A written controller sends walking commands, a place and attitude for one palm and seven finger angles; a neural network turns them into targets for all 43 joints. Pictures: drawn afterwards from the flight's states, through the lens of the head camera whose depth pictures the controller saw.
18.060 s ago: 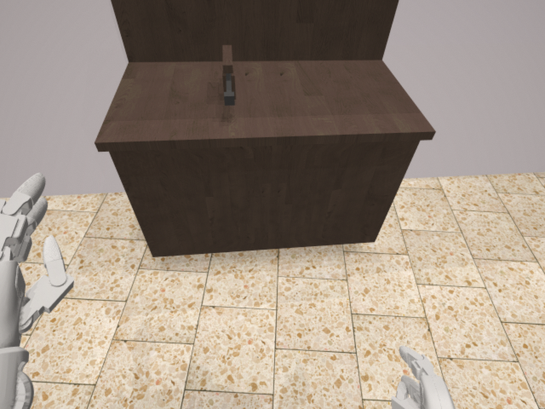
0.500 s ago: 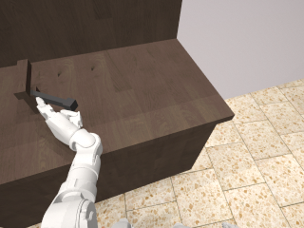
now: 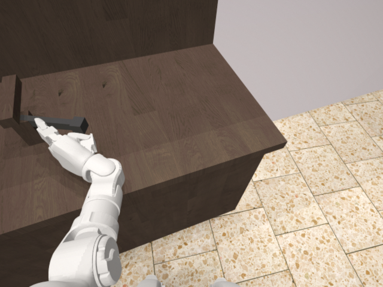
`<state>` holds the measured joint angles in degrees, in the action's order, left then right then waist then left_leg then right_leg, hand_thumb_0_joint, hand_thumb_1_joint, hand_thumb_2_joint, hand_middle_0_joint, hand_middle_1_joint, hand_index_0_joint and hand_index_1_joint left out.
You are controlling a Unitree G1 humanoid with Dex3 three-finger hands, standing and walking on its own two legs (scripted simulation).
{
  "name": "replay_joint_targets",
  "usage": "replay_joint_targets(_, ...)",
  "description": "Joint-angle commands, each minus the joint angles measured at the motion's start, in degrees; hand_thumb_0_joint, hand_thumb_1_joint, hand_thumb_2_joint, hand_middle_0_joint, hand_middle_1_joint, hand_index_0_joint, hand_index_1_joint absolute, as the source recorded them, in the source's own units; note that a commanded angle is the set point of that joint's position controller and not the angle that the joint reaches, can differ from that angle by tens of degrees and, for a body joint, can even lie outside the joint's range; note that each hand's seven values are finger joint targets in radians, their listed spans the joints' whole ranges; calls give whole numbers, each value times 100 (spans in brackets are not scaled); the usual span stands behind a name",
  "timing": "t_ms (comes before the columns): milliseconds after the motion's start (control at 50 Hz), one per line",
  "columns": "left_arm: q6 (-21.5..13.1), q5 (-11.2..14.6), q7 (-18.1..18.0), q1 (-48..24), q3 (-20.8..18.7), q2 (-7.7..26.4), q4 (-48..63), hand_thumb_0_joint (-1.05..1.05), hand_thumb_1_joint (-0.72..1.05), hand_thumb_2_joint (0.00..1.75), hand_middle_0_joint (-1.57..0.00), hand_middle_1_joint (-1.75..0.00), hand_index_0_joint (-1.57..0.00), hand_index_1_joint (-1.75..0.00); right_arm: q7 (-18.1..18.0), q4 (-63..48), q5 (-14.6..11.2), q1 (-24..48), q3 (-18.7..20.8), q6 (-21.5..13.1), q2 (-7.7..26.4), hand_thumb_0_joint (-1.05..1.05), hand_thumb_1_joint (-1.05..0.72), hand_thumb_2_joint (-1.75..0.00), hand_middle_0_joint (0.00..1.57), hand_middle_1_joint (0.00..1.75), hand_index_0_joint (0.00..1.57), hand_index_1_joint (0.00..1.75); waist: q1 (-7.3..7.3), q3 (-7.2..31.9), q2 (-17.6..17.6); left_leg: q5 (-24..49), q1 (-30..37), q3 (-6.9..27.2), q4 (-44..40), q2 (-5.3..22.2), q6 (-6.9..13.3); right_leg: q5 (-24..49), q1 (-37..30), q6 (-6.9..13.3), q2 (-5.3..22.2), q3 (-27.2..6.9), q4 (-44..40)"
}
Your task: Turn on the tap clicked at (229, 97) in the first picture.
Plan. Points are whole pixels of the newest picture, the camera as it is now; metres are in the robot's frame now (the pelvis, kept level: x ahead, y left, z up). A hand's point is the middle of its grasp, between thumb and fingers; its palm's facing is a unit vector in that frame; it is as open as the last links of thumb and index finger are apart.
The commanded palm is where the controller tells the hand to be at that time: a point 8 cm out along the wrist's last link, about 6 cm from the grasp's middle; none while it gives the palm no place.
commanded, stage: push the lever round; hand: left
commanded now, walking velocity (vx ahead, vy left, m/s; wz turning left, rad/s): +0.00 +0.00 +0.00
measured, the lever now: (79, 125) +0.46 +0.25 +0.06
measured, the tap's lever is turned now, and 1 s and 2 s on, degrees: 64 84 84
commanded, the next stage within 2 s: lift the hand up off the lever in 0.12 s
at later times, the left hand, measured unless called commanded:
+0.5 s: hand (91, 129) +0.45 +0.22 +0.05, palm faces +0.83 -0.54 -0.12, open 7.9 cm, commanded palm +0.39 +0.23 +0.06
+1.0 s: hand (81, 129) +0.43 +0.23 +0.08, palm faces +0.83 -0.55 -0.09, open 7.8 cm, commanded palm +0.37 +0.23 +0.08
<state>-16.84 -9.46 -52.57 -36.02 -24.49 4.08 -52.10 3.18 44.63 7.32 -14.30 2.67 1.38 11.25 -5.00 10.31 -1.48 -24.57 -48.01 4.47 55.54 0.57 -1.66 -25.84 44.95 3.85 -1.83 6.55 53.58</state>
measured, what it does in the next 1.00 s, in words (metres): stands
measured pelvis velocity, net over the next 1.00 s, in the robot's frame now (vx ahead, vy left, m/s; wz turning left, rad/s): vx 0.01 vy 0.01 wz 0.00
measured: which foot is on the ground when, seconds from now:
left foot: down 0.00-1.00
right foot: down 0.00-1.00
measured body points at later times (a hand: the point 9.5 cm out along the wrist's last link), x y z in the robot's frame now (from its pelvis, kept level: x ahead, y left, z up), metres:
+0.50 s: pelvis +0.01 +0.00 +0.00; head +0.08 +0.01 +0.45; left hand +0.40 +0.25 +0.06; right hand +0.05 -0.24 -0.13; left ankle +0.02 +0.14 -0.68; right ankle +0.00 -0.08 -0.68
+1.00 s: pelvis +0.01 +0.01 +0.01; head +0.06 +0.02 +0.46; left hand +0.38 +0.26 +0.08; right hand +0.10 -0.23 -0.11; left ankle +0.02 +0.14 -0.68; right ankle +0.00 -0.08 -0.68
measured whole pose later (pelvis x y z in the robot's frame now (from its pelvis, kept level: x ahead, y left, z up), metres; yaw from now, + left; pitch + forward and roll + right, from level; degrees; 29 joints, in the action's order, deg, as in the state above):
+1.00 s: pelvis +0.01 +0.01 +0.01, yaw +0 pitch +14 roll -2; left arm -12.3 -7.8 -50.6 -32.7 -21.7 3.1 -45.3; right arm 3.7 43.5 6.5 -14.1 2.5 1.6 10.8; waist -3.8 9.9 -1.5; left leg -24.0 -41.4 3.9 51.2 0.2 -0.8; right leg -24.8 38.0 2.9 -1.6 5.9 48.4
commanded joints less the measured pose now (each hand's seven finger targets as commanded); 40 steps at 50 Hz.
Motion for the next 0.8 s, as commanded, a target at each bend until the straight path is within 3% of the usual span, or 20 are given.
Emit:
replay_joint_targets(0,-338,-250,-7,-2522,139,980,946,0,90,90,-15,-15,-15,-15,-51,-489,3,-236,213,-158,761,0,-90,-90,20,30,20,30,-169,1906,100,1258,865,-260,-407,-168,313,1836,-1198,-291,178,-469,-899)
replay_joint_targets(20,-341,-314,-42,-2533,-18,1147,893,0,90,90,-15,-15,-15,-15,-62,-436,18,-273,237,-138,800,0,-90,-90,20,30,20,30,-115,1933,-28,1342,918,-244,-412,-157,296,1880,-1149,-269,158,-456,-856)
replay_joint_targets(80,-341,-303,-29,-2619,133,967,873,0,90,90,-15,-15,-15,-15,-26,-488,26,-293,219,-134,761,0,-90,-90,20,30,20,30,-173,2040,-65,1461,984,-278,-382,-167,309,2027,-1165,-285,161,-449,-842)
replay_joint_targets(120,-307,-342,-58,-2547,-150,1267,681,0,90,90,-15,-15,-15,-15,-43,-440,24,-353,235,-103,808,0,-90,-90,20,30,20,30,-117,1981,-37,1453,892,-260,-393,-155,299,2022,-1162,-277,157,-451,-818)
replay_joint_targets(140,-316,-323,-51,-2757,-13,1137,729,0,90,90,-15,-15,-15,-15,-33,-472,23,-352,211,-103,779,0,-90,-90,20,30,20,30,-203,1989,-61,1437,891,-285,-382,-165,316,2040,-1146,-302,176,-460,-822)
replay_joint_targets(180,-320,-314,-55,-2792,-110,1238,588,0,90,90,-15,-15,-15,-15,-34,-476,26,-404,222,-101,791,0,-90,-90,20,30,20,30,-216,2015,159,1388,804,-293,-376,-164,327,2077,-1231,-333,182,-474,-856)
replay_joint_targets(220,-325,-337,-74,-2679,-303,1441,570,0,90,90,-15,-15,-15,-15,-35,-454,28,-449,233,-88,821,0,-90,-90,20,30,20,30,-114,2082,-12,1419,808,-277,-388,-168,318,2065,-1245,-303,158,-489,-828)
replay_joint_targets(300,-293,-290,-38,-2579,-88,1199,734,0,90,90,-15,-15,-15,-15,14,-547,12,-481,228,-83,793,0,-90,-90,20,30,20,30,-139,2168,-27,1586,986,-310,-441,-162,313,2239,-1371,-310,138,-449,-870)
replay_joint_targets(320,-273,-302,-56,-2483,-284,1388,741,0,90,90,-15,-15,-15,-15,7,-504,13,-528,250,-72,834,0,-90,-90,20,30,20,30,-76,2202,-91,1680,1049,-281,-443,-147,298,2277,-1366,-286,126,-443,-841)
replay_joint_targets(380,-237,-215,4,-2401,96,944,992,0,90,90,-15,-15,-15,-15,66,-563,5,-516,239,-87,803,0,-90,-90,20,30,20,30,-123,2159,-136,1819,1262,-273,-501,-140,279,2255,-1327,-265,82,-370,-879)
replay_joint_targets(420,-188,-205,2,-2335,-66,1126,948,0,90,90,-15,-15,-15,-15,46,-499,-12,-535,259,-87,852,0,-90,-90,20,30,20,30,-96,1965,-106,1716,1208,-221,-573,-120,258,2106,-1297,-249,75,-359,-908)
replay_joint_targets(440,-196,-162,16,-2499,138,903,1028,0,90,90,-15,-15,-15,-15,59,-522,-18,-513,237,-101,822,0,-90,-90,20,30,20,30,-172,1947,-39,1671,1256,-222,-599,-130,275,2037,-1272,-264,75,-342,-940)
replay_joint_targets(500,-225,-180,0,-2546,114,972,1218,0,90,90,-15,-15,-15,-15,56,-506,-8,-489,254,-131,818,0,-90,-90,20,30,20,30,-156,1982,-45,1669,1312,-240,-609,-126,278,2049,-1346,-261,79,-353,-989)
replay_joint_targets(520,-218,-221,-19,-2398,3,1087,1286,0,90,90,-15,-15,-15,-15,51,-487,7,-504,271,-133,845,0,-90,-90,20,30,20,30,-51,2000,-214,1770,1396,-210,-630,-121,252,2065,-1325,-225,56,-341,-957)
replay_joint_targets(600,-142,-179,58,-2141,340,719,1538,0,90,90,-15,-15,-15,-15,89,-544,4,-463,264,-141,799,0,-90,-90,20,30,20,30,-62,2051,-201,2151,1646,-239,-633,-107,227,2328,-1422,-211,49,-285,-961)
replay_joint_targets(620,-84,-164,48,-1875,60,962,1473,0,90,90,-15,-15,-15,-15,72,-512,-3,-492,284,-125,835,0,-90,-90,20,30,20,30,50,2043,-241,2215,1639,-195,-674,-98,195,2334,-1464,-188,42,-275,-937)
replay_joint_targets(660,-28,-77,97,-1997,370,618,1636,0,90,90,-15,-15,-15,-15,79,-570,-29,-426,258,-125,790,0,-90,-90,20,30,20,30,-23,1934,-147,2175,1683,-220,-726,-102,202,2315,-1491,-210,58,-264,-1004)
replay_joint_targets(720,82,-53,75,-1870,49,958,1471,0,90,90,-15,-15,-15,-15,23,-559,-52,-350,238,-118,827,0,-90,-90,20,30,20,30,49,1673,25,1814,1423,-223,-833,-126,230,2139,-1602,-222,81,-312,-1113)
replay_joint_targets(740,59,-66,82,-2121,265,778,1627,0,90,90,-15,-15,-15,-15,27,-582,-59,-319,221,-114,792,0,-90,-90,20,30,20,30,-44,1659,-37,1878,1530,-228,-846,-115,232,2170,-1566,-226,97,-301,-1116)
replay_joint_targets(780,42,-107,66,-2039,257,799,1742,0,90,90,-15,-15,-15,-15,33,-603,-42,-288,223,-143,768,0,-90,-90,20,30,20,30,20,1791,-80,1939,1589,-240,-811,-123,234,2201,-1605,-215,87,-302,-1106)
